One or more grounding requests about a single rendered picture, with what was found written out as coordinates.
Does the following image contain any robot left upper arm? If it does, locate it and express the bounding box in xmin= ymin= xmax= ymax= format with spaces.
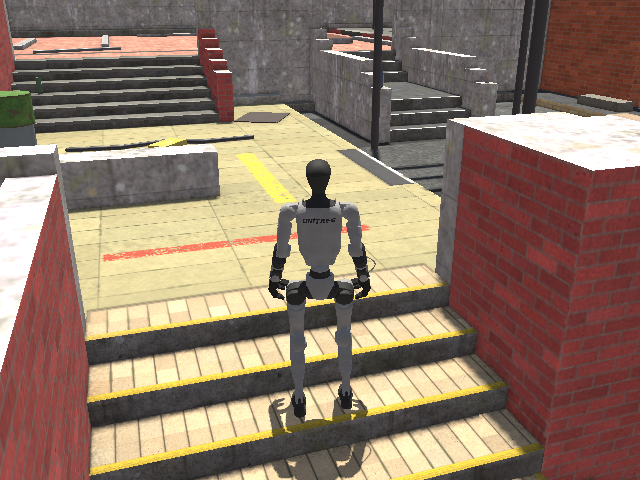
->
xmin=276 ymin=203 xmax=298 ymax=258

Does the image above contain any robot right foot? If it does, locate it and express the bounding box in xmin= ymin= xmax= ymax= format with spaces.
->
xmin=338 ymin=384 xmax=353 ymax=409

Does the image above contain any robot right upper arm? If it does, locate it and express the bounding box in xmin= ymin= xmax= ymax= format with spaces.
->
xmin=340 ymin=202 xmax=363 ymax=257

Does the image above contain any robot right forearm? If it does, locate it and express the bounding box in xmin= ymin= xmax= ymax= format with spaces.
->
xmin=352 ymin=242 xmax=370 ymax=282

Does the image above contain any robot right thigh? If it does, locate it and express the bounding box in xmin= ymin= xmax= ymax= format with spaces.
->
xmin=334 ymin=279 xmax=354 ymax=347

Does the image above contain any robot right hand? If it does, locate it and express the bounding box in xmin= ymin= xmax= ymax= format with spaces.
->
xmin=351 ymin=278 xmax=371 ymax=299

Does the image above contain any robot left forearm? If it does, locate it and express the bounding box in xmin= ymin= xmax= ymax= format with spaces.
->
xmin=269 ymin=243 xmax=286 ymax=282

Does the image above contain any robot left hand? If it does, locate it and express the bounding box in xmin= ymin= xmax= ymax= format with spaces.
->
xmin=268 ymin=279 xmax=289 ymax=300

